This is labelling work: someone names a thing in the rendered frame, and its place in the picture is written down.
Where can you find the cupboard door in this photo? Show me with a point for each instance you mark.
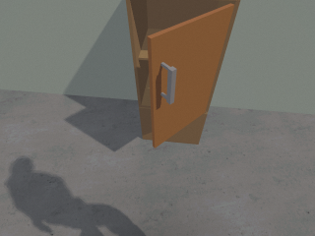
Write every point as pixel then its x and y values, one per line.
pixel 194 48

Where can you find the handle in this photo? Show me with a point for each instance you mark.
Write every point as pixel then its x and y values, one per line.
pixel 171 83

